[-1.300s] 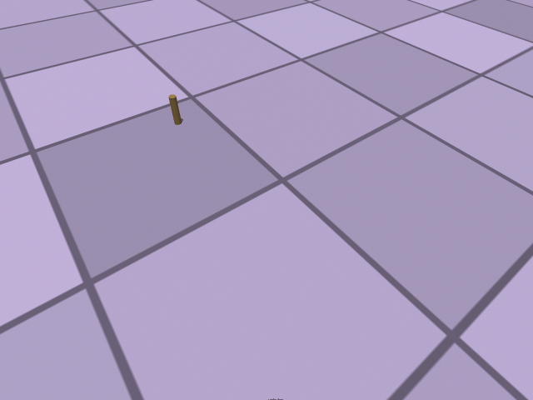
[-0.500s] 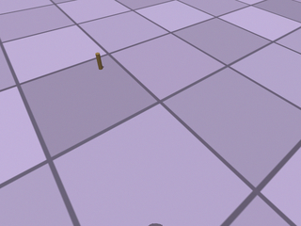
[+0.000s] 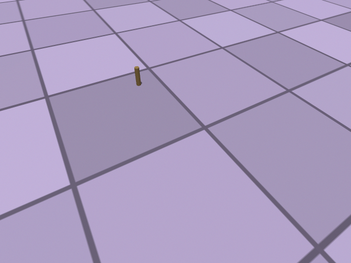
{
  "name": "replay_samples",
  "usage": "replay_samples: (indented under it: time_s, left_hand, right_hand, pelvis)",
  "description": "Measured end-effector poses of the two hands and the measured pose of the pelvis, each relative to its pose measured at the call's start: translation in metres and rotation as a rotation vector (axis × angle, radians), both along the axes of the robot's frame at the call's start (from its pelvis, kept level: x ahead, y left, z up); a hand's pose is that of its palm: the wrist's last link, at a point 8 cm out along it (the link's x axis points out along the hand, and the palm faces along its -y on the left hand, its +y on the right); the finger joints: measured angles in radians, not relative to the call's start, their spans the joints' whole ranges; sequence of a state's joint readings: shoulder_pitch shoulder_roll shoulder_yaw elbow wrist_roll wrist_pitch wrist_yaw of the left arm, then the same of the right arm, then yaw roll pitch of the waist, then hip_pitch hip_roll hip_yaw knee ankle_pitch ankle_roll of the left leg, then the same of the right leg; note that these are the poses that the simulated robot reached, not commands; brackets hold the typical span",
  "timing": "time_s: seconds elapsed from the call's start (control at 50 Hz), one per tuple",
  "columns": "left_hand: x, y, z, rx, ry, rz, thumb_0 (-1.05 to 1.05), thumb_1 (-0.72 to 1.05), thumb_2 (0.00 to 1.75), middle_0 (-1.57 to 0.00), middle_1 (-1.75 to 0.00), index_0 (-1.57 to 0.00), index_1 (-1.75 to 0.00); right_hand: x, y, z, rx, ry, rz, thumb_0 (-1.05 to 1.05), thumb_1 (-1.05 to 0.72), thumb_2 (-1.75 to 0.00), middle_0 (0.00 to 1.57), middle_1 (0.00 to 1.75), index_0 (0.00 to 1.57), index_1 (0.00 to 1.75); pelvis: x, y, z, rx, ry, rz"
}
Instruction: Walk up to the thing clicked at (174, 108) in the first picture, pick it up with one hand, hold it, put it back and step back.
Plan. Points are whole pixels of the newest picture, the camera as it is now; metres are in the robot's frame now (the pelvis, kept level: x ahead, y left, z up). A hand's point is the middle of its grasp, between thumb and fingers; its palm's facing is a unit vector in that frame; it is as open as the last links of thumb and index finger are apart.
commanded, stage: walk up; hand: left
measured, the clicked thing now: (137, 76) +1.84 +0.42 -0.68
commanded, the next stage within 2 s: none
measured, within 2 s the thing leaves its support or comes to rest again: neither
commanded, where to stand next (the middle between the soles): +1.54 +0.17 m, yaw +7 degrees
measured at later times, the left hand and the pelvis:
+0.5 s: hand (60, 204) +0.30 +0.35 -0.13, palm faces -0.01 -0.94 -0.34, open 7.4 cm; pelvis +0.22 +0.07 +0.00, yaw +4 degrees
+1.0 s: hand (82, 160) +0.48 +0.36 -0.16, palm faces +0.14 -0.93 -0.34, open 7.4 cm; pelvis +0.51 +0.07 -0.02, yaw +8 degrees
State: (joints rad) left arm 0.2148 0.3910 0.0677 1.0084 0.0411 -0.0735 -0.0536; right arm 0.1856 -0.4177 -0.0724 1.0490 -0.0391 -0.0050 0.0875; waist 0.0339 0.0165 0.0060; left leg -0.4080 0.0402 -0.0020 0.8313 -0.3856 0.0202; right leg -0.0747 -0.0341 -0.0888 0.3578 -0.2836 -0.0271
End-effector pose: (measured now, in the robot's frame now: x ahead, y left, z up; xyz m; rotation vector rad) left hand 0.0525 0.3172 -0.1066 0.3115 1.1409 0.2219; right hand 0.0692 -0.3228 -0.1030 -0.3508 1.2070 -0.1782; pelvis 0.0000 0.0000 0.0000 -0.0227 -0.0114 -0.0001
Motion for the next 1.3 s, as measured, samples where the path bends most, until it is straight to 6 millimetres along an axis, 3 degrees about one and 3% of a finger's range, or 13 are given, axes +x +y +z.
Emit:
replay_samples:
  time_s: [0.1, 0.2, 0.38, 0.46, 0.54, 0.62, 0.68, 0.76, 0.86, 0.96, 1.06, 1.14, 1.3]
  left_hand:
    - [0.001, 0.049, -0.007, 0.031, 0.059, 0.043, 0.0, 0.9, 0.9, -0.21, -0.3, -0.2, -0.3]
    - [0.037, 0.093, -0.03, 0.048, 0.101, 0.056, 0.01, 0.91, 0.9, -0.2, -0.3, -0.2, -0.3]
    - [0.163, 0.089, -0.005, -0.025, -0.014, -0.023, 0.01, 0.91, 0.9, -0.2, -0.3, -0.2, -0.3]
    - [0.215, 0.085, 0.006, -0.023, -0.026, -0.038, 0.01, 0.91, 0.9, -0.2, -0.3, -0.2, -0.3]
    - [0.275, 0.078, 0.011, 0.001, -0.042, -0.041, 0.01, 0.91, 0.9, -0.2, -0.3, -0.2, -0.3]
    - [0.341, 0.066, 0.008, 0.038, -0.098, -0.027, 0.01, 0.91, 0.9, -0.2, -0.3, -0.2, -0.3]
    - [0.372, 0.054, 0.011, 0.041, -0.153, 0.0, 0.0, 0.91, 0.9, -0.2, -0.3, -0.2, -0.3]
    - [0.381, 0.042, 0.018, 0.023, -0.127, 0.048, 0.0, 0.91, 0.9, -0.2, -0.3, -0.2, -0.3]
    - [0.384, 0.047, 0.013, 0.006, -0.027, 0.098, 0.0, 0.9, 0.9, -0.21, -0.3, -0.2, -0.3]
    - [0.402, 0.068, -0.005, -0.012, 0.048, 0.144, 0.0, 0.9, 0.9, -0.21, -0.3, -0.2, -0.3]
    - [0.447, 0.1, -0.036, -0.016, 0.112, 0.171, 0.01, 0.9, 0.9, -0.21, -0.3, -0.2, -0.3]
    - [0.507, 0.109, -0.035, -0.028, 0.109, 0.13, 0.01, 0.91, 0.9, -0.2, -0.3, -0.2, -0.3]
    - [0.632, 0.116, -0.009, -0.039, 0.044, 0.025, 0.01, 0.91, 0.9, -0.2, -0.3, -0.2, -0.3]
  right_hand:
    - [0.058, 0.013, 0.014, -0.034, -0.06, 0.049, 0.01, -0.91, -0.89, 0.2, 0.3, 0.21, 0.3]
    - [0.106, 0.036, 0.009, -0.086, -0.144, 0.046, 0.01, -0.91, -0.89, 0.2, 0.3, 0.21, 0.3]
    - [0.127, 0.075, 0.01, -0.024, -0.049, 0.007, 0.01, -0.91, -0.89, 0.2, 0.3, 0.21, 0.3]
    - [0.154, 0.078, 0.001, 0.002, -0.013, 0.002, 0.01, -0.9, -0.89, 0.2, 0.3, 0.21, 0.3]
    - [0.194, 0.071, -0.013, 0.022, 0.017, 0.0, 0.01, -0.9, -0.89, 0.2, 0.3, 0.21, 0.3]
    - [0.251, 0.053, -0.035, 0.022, 0.045, 0.018, 0.01, -0.9, -0.89, 0.2, 0.3, 0.21, 0.3]
    - [0.306, 0.048, -0.039, 0.02, 0.04, 0.051, 0.01, -0.91, -0.89, 0.2, 0.3, 0.21, 0.3]
    - [0.395, 0.053, -0.024, 0.03, -0.051, 0.117, 0.01, -0.91, -0.89, 0.2, 0.3, 0.21, 0.3]
    - [0.495, 0.066, 0.001, 0.033, -0.152, 0.19, 0.01, -0.91, -0.89, 0.2, 0.3, 0.2, 0.3]
    - [0.582, 0.088, 0.014, 0.008, -0.178, 0.251, 0.01, -0.91, -0.89, 0.2, 0.3, 0.2, 0.3]
    - [0.656, 0.115, 0.012, -0.042, -0.227, 0.275, 0.01, -0.91, -0.89, 0.2, 0.3, 0.21, 0.3]
    - [0.678, 0.129, 0.019, -0.035, -0.242, 0.218, 0.0, -0.91, -0.89, 0.2, 0.3, 0.21, 0.3]
    - [0.688, 0.128, 0.02, -0.021, -0.131, 0.128, 0.0, -0.91, -0.89, 0.2, 0.3, 0.21, 0.3]
  pelvis:
    - [0.036, 0.025, -0.007, -0.008, -0.01, 0.039]
    - [0.078, 0.058, -0.028, 0.029, -0.023, 0.047]
    - [0.152, 0.075, -0.005, 0.045, -0.029, 0.059]
    - [0.195, 0.075, -0.003, 0.049, -0.025, 0.069]
    - [0.246, 0.067, -0.008, 0.054, -0.014, 0.077]
    - [0.303, 0.051, -0.024, 0.034, -0.011, 0.089]
    - [0.335, 0.043, -0.024, 0.025, -0.022, 0.108]
    - [0.376, 0.043, -0.011, 0.024, -0.032, 0.116]
    - [0.429, 0.049, -0.002, 0.005, -0.022, 0.124]
    - [0.487, 0.064, -0.008, -0.018, -0.017, 0.135]
    - [0.551, 0.092, -0.028, 0.003, -0.017, 0.136]
    - [0.588, 0.103, -0.02, 0.017, -0.018, 0.128]
    - [0.663, 0.112, -0.001, 0.036, -0.013, 0.102]
